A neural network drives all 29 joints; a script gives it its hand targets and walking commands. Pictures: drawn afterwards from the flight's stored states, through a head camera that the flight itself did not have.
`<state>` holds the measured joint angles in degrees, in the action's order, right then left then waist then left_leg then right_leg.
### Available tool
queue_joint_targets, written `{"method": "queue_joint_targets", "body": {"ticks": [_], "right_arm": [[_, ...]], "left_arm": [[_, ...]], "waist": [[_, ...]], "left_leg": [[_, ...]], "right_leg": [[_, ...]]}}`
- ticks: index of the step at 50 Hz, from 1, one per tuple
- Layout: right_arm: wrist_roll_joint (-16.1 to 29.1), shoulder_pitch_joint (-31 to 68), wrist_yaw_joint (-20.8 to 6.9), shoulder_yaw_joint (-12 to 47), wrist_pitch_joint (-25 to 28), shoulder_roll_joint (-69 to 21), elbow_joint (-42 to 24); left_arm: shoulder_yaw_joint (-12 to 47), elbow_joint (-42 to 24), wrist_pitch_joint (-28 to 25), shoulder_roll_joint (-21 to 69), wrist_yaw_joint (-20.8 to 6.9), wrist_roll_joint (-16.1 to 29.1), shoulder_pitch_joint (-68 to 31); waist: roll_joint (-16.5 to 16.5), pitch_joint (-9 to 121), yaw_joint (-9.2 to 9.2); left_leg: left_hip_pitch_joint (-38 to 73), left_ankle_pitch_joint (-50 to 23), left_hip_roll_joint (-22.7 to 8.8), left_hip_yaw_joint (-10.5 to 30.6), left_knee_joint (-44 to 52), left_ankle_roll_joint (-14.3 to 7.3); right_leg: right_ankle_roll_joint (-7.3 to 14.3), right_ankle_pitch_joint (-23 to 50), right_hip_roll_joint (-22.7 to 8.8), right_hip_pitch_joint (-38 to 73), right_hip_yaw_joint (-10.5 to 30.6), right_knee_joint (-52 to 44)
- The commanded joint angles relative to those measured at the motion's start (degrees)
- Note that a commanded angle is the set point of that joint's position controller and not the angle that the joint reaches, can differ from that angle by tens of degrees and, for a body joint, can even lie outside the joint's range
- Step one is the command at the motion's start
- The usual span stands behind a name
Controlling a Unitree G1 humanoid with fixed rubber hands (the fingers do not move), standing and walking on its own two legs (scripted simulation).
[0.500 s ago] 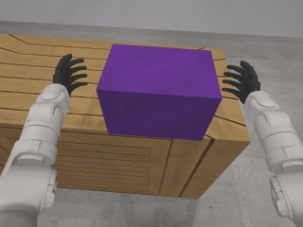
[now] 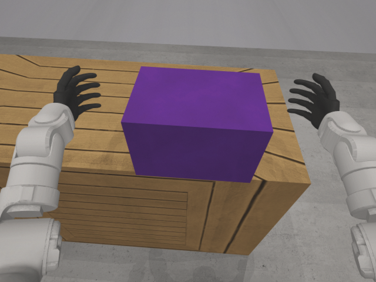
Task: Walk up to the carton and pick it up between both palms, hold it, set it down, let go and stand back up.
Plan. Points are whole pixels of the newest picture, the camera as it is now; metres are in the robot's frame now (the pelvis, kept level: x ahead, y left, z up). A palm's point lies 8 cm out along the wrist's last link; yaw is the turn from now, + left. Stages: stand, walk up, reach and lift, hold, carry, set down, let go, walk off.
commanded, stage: set down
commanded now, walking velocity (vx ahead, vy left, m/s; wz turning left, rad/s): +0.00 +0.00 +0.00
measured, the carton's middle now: (196, 125) +0.49 +0.00 +0.05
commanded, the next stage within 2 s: none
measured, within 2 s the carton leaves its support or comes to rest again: neither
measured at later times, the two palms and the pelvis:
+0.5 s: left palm (63, 143) +0.35 +0.26 +0.13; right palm (323, 155) +0.34 -0.24 +0.12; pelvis -0.02 +0.00 +0.00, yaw +0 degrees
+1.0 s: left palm (69, 197) +0.28 +0.25 +0.06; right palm (324, 203) +0.26 -0.23 +0.07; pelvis +0.00 +0.00 +0.00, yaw -1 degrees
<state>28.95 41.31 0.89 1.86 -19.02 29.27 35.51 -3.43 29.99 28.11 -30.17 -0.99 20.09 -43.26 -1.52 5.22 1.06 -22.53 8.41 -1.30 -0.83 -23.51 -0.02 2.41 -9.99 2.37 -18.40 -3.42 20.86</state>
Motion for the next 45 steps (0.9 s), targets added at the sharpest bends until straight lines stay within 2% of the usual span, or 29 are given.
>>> {"method": "queue_joint_targets", "body": {"ticks": [1,8,14,21,27,38,45], "right_arm": [[-0.60,19.10,0.44,-5.39,2.67,11.50,-13.79],[-2.13,13.03,0.92,-7.67,3.84,9.84,-20.28],[-3.49,10.06,0.65,-8.97,3.44,8.71,-24.05],[-5.09,3.70,0.44,-8.93,2.60,6.86,-25.13],[-6.77,-3.17,0.60,-9.60,2.83,4.97,-27.78],[-9.20,-18.41,-0.02,-11.40,6.20,1.52,-38.60],[-9.46,-29.90,-0.74,-10.81,9.25,-0.48,-42.32]], "left_arm": [[-6.20,-13.63,-2.53,-11.64,-0.67,-1.28,-20.61],[-8.01,-17.97,-4.51,-12.17,-0.25,-1.47,-16.02],[-6.69,-19.45,-5.79,-12.13,0.64,0.53,-14.74],[-5.18,-19.03,-6.33,-10.22,0.28,0.69,-8.87],[-5.88,-21.62,-6.99,-8.28,-0.26,-0.90,-2.00],[-6.29,-32.56,-11.64,-4.83,0.37,-2.48,13.36],[-5.82,-36.62,-15.90,-2.94,0.79,-3.05,25.24]], "waist": [[2.72,32.49,0.28],[3.65,30.15,-0.58],[3.89,28.71,-1.10],[2.58,24.97,-0.70],[1.92,19.78,-0.42],[3.89,15.52,-1.15],[4.06,12.71,-1.91]], "left_leg": [[20.16,-21.76,2.33,1.34,-0.97,1.64],[19.69,-17.63,2.38,0.79,0.04,1.29],[17.94,-11.43,2.05,0.68,0.85,0.51],[17.17,-7.62,1.72,1.26,1.99,-0.25],[17.85,-5.48,1.49,1.61,3.05,-0.40],[20.16,-7.52,1.14,1.89,2.95,0.24],[20.77,-9.58,0.98,2.15,2.89,0.26]], "right_leg": [[-4.21,24.56,0.20,12.67,3.48,-0.13],[-3.84,20.05,-0.27,12.98,4.39,-0.49],[-3.05,11.35,-0.70,10.79,4.82,-0.93],[-2.46,6.18,-1.06,9.62,5.26,-1.85],[-2.03,2.71,-1.09,8.90,5.34,-3.28],[-1.42,2.77,-1.30,8.02,5.78,-4.29],[-1.29,3.97,-1.52,7.54,6.21,-4.82]]}}
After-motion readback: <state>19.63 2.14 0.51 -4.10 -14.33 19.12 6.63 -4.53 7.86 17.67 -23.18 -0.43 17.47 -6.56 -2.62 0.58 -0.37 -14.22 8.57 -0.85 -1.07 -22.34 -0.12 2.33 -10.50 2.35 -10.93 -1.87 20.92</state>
